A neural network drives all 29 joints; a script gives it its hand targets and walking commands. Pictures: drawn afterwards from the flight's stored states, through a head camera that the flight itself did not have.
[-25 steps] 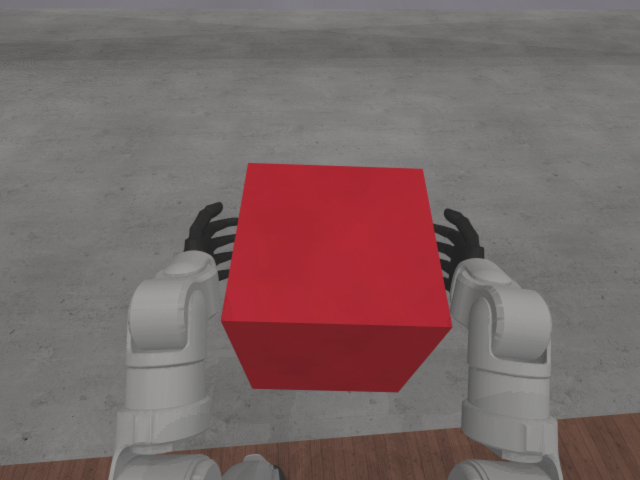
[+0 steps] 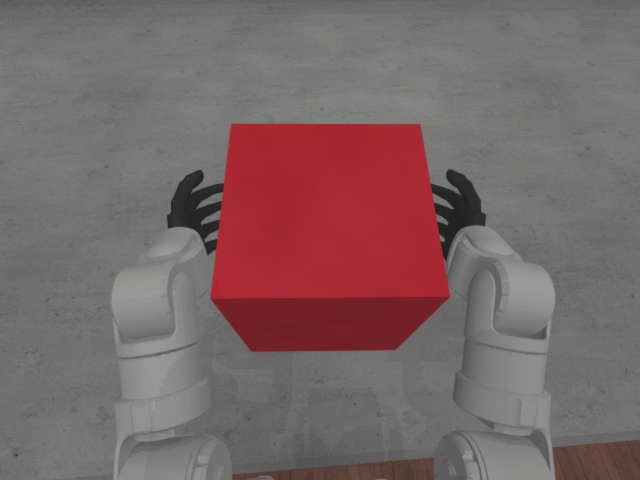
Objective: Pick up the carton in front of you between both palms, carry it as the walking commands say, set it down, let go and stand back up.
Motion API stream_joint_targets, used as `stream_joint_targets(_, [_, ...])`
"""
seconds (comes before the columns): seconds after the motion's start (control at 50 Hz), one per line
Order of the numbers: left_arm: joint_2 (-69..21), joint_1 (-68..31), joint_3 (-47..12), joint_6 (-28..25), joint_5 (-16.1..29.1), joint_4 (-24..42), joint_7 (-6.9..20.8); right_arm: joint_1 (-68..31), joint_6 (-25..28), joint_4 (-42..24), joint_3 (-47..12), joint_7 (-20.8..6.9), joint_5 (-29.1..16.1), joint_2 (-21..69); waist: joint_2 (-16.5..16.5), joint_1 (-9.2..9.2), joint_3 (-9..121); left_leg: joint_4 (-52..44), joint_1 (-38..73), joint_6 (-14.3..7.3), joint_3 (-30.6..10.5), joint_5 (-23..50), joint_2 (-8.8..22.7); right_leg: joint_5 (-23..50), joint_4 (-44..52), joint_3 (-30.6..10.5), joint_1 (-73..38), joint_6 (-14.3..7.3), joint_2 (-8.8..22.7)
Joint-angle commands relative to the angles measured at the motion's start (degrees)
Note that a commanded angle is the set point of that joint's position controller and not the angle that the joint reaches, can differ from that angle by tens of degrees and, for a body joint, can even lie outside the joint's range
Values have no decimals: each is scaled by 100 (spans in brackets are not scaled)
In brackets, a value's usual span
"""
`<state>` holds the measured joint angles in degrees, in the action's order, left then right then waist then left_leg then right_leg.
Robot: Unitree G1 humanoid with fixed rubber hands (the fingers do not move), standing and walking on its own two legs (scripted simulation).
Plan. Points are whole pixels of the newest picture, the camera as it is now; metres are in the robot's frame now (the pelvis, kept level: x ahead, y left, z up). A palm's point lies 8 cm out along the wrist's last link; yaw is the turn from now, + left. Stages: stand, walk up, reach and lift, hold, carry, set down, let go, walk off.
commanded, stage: carry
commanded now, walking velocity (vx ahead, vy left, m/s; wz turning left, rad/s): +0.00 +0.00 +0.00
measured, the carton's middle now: (324, 252) +0.38 +0.00 +0.04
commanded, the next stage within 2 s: none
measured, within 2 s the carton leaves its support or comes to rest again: neither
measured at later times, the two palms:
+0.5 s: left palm (213, 195) +0.40 +0.13 +0.13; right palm (481, 202) +0.40 -0.17 +0.13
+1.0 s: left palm (205, 226) +0.38 +0.14 +0.09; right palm (463, 228) +0.38 -0.16 +0.09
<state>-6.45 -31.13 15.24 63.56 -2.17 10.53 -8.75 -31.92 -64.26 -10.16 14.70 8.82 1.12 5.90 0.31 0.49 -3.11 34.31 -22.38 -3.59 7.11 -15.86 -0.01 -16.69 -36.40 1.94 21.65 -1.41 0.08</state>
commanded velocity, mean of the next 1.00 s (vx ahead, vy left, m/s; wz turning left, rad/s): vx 0.18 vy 0.00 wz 0.00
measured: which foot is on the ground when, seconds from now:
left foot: down 0.00-1.00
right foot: down 0.00-1.00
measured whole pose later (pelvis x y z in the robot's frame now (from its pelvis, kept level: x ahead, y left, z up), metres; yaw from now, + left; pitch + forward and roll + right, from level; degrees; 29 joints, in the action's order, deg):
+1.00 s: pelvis +0.06 -0.01 -0.03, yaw +0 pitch +5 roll +1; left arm -5.1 -29.4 13.6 66.3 -4.6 -5.7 -8.7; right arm -28.1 -66.1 4.5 15.0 7.8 4.2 5.5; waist -2.7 0.8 10.9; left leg 42.5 -18.8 -2.4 7.1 -28.8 -1.1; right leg -31.6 -44.3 1.6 17.6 -1.7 1.3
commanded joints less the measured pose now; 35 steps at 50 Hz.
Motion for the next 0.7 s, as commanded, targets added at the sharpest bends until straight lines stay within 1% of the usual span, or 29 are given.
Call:
stream_joint_targets(0.0, [-4681, -3509, -4382, 153, 1693, -80, 758, -2825, -113, 488, -3888, -702, -1166, 4550, 588, -156, 3489, 226, 2820, -416, -777, 6332, 1079, 1978, 201, -215, -228, -14, 339])
stream_joint_targets(0.02, [-4734, -3576, -4354, 164, 1713, -122, 770, -2881, -120, 510, -3839, -713, -1140, 4584, 690, -145, 3335, 205, 2791, -403, -727, 6234, 1052, 1756, 467, -145, -183, 16, 293])
stream_joint_targets(0.04, [-4800, -3690, -4325, 170, 1737, -156, 780, -3049, -123, 466, -3820, -726, -1151, 4627, 662, -130, 3236, 163, 2646, -362, -662, 5954, 974, 1947, 668, -129, -316, 30, 294])
stream_joint_targets(0.08, [-4924, -3861, -4243, 189, 1779, -311, 787, -3312, -128, 441, -3817, -743, -1211, 4723, 397, -115, 3149, 76, 2130, -235, -528, 5016, 752, 3027, 713, -148, -871, -15, 371])
stream_joint_targets(0.14, [-4970, -3818, -4077, 194, 1743, -594, 750, -3431, -140, 567, -3794, -724, -1257, 4797, -308, -58, 3244, -157, 1335, -31, -336, 3087, 409, 5296, 366, -393, -1825, -231, 727])
stream_joint_targets(0.16, [-4966, -3795, -4025, 189, 1714, -646, 737, -3483, -140, 590, -3792, -710, -1277, 4822, -515, -27, 3250, -325, 1201, 29, -284, 2512, 328, 5770, 334, -446, -2006, -308, 824])
stream_joint_targets(0.18, [-4966, -3743, -3966, 184, 1675, -701, 727, -3549, -139, 591, -3812, -696, -1303, 4853, -644, 4, 3240, -464, 1188, 68, -257, 2252, 290, 5940, 339, -449, -2056, -341, 854])
stream_joint_targets(0.2, [-4971, -3681, -3903, 180, 1631, -757, 721, -3628, -139, 585, -3845, -685, -1333, 4891, -683, 23, 3221, -540, 1283, 87, -251, 2322, 289, 5856, 336, -419, -1987, -334, 828])
stream_joint_targets(0.22, [-4971, -3623, -3843, 177, 1584, -811, 716, -3699, -140, 586, -3875, -680, -1363, 4929, -630, 22, 3205, -544, 1475, 84, -270, 2707, 325, 5563, 310, -366, -1813, -299, 764])
stream_joint_targets(0.24, [-4961, -3595, -3801, 175, 1543, -841, 707, -3730, -140, 611, -3886, -679, -1388, 4962, -484, 0, 3214, -481, 1744, 53, -328, 3379, 413, 5088, 263, -296, -1560, -243, 670])
stream_joint_targets(0.26, [-4944, -3595, -3778, 175, 1509, -844, 695, -3713, -141, 663, -3880, -682, -1405, 4991, -255, -37, 3257, -349, 2070, -17, -433, 4288, 564, 4453, 214, -214, -1247, -170, 559])
stream_joint_targets(0.28, [-4925, -3608, -3769, 174, 1479, -829, 681, -3668, -140, 726, -3864, -687, -1417, 5020, 18, -79, 3319, -175, 2428, -123, -562, 5267, 753, 3731, 228, -133, -903, -96, 451])
stream_joint_targets(0.3, [-4918, -3621, -3771, 173, 1451, -808, 669, -3615, -136, 795, -3851, -692, -1420, 5048, 249, -117, 3321, -72, 2707, -225, -634, 5943, 896, 2976, 477, -53, -621, -46, 342])
stream_joint_targets(0.32, [-4926, -3665, -3775, 159, 1434, -747, 659, -3624, -121, 793, -3852, -701, -1437, 5084, 395, -144, 3299, -21, 2796, -272, -640, 6170, 955, 2548, 734, -10, -531, -13, 282])
stream_joint_targets(0.34, [-4950, -3741, -3789, 144, 1427, -682, 654, -3667, -103, 775, -3860, -710, -1462, 5129, 448, -152, 3272, -6, 2687, -266, -606, 6026, 931, 2537, 931, -4, -636, 0, 267])
stream_joint_targets(0.36, [-4986, -3846, -3811, 132, 1441, -617, 652, -3752, -80, 712, -3880, -719, -1498, 5178, 419, -150, 3243, -31, 2443, -225, -560, 5645, 850, 2832, 1023, -12, -889, -9, 272])
stream_joint_targets(0.38, [-5016, -3935, -3830, 126, 1467, -574, 651, -3837, -57, 640, -3911, -724, -1539, 5213, 319, -146, 3224, -52, 2116, -160, -510, 5094, 746, 3361, 1004, -49, -1227, -40, 320])
stream_joint_targets(0.42, [-5030, -3994, -3867, 120, 1519, -560, 645, -3912, -25, 536, -3962, -712, -1591, 5215, -84, -117, 3268, -107, 1370, 13, -402, 3623, 517, 4894, 704, -256, -1988, -170, 572])
stream_joint_targets(0.44, [-5009, -3940, -3878, 118, 1532, -577, 641, -3899, -19, 515, -3970, -697, -1593, 5198, -334, -83, 3321, -266, 1067, 89, -340, 2786, 415, 5658, 536, -387, -2334, -288, 760])
stream_joint_targets(0.46, [-4976, -3872, -3882, 116, 1535, -578, 638, -3865, -16, 499, -3965, -679, -1589, 5176, -508, -46, 3347, -477, 904, 147, -277, 2113, 327, 6133, 460, -462, -2544, -390, 886])
stream_joint_targets(0.48, [-4941, -3810, -3884, 113, 1535, -560, 636, -3838, -16, 471, -3956, -661, -1583, 5149, -598, -12, 3352, -635, 929, 179, -241, 1826, 283, 6264, 441, -475, -2561, -435, 928])
stream_joint_targets(0.5, [-4918, -3741, -3886, 114, 1535, -547, 638, -3810, -21, 452, -3949, -645, -1567, 5121, -601, 3, 3353, -711, 1093, 186, -238, 1925, 282, 6154, 427, -454, -2436, -426, 903])
stream_joint_targets(0.52, [-4894, -3673, -3886, 118, 1533, -545, 640, -3771, -31, 449, -3937, -636, -1541, 5087, -513, 1, 3369, -673, 1363, 168, -266, 2367, 324, 5866, 396, -418, -2201, -379, 844])
stream_joint_targets(0.54, [-4871, -3604, -3884, 127, 1527, -560, 641, -3697, -47, 476, -3920, -633, -1508, 5053, -356, -17, 3406, -537, 1702, 118, -330, 3102, 419, 5394, 341, -362, -1879, -315, 764])
stream_joint_targets(0.58, [-4838, -3519, -3901, 146, 1504, -571, 639, -3430, -85, 633, -3857, -644, -1428, 4997, 102, -93, 3529, -177, 2450, -91, -564, 5049, 795, 4002, 239, -214, -1117, -161, 567])
stream_joint_targets(0.6, [-4844, -3528, -3919, 144, 1498, -534, 643, -3343, -91, 687, -3837, -654, -1398, 4990, 263, -135, 3564, -70, 2701, -196, -649, 5706, 952, 3372, 312, -167, -840, -92, 480])
stream_joint_targets(0.62, [-4877, -3582, -3945, 133, 1505, -472, 651, -3343, -84, 684, -3839, -666, -1388, 5008, 370, -150, 3542, -8, 2769, -258, -668, 5967, 1026, 2907, 513, -124, -713, -50, 412])
stream_joint_targets(0.64, [-4931, -3703, -3979, 115, 1533, -385, 662, -3446, -64, 601, -3862, -678, -1401, 5054, 415, -141, 3497, -8, 2609, -265, -638, 5803, 1007, 2752, 678, -120, -807, -29, 389])
stream_joint_targets(0.68, [-5048, -4063, -4068, 82, 1661, -215, 681, -3837, -13, 295, -3966, -692, -1494, 5144, 364, -106, 3403, -218, 2096, -217, -588, 4048, 843, 2379, 673, -134, -1161, -92, 369])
